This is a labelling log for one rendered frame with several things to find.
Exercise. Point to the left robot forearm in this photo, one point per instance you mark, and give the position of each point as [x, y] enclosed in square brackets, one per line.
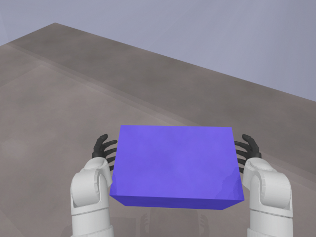
[90, 200]

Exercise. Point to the robot right hand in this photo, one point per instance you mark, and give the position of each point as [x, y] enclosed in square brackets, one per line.
[252, 150]

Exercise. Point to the robot left hand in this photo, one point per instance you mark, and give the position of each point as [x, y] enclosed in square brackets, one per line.
[100, 147]

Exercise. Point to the carton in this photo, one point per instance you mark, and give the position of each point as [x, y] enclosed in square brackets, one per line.
[191, 167]

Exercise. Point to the right robot forearm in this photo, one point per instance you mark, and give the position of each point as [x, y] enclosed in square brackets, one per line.
[270, 200]

